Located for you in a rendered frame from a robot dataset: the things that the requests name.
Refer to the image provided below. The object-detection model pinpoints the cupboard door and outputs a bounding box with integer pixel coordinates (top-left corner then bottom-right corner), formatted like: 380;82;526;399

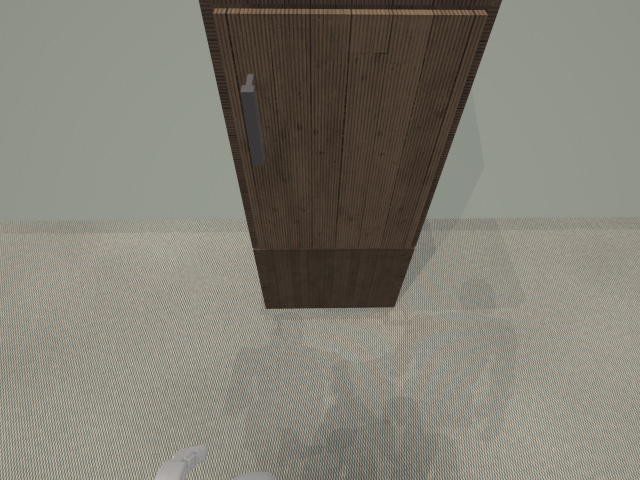
213;8;488;249

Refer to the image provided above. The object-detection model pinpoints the handle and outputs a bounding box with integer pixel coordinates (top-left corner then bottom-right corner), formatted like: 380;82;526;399
240;74;264;166

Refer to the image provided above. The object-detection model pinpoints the left robot hand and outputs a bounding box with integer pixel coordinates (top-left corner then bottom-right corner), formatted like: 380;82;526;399
154;445;207;480

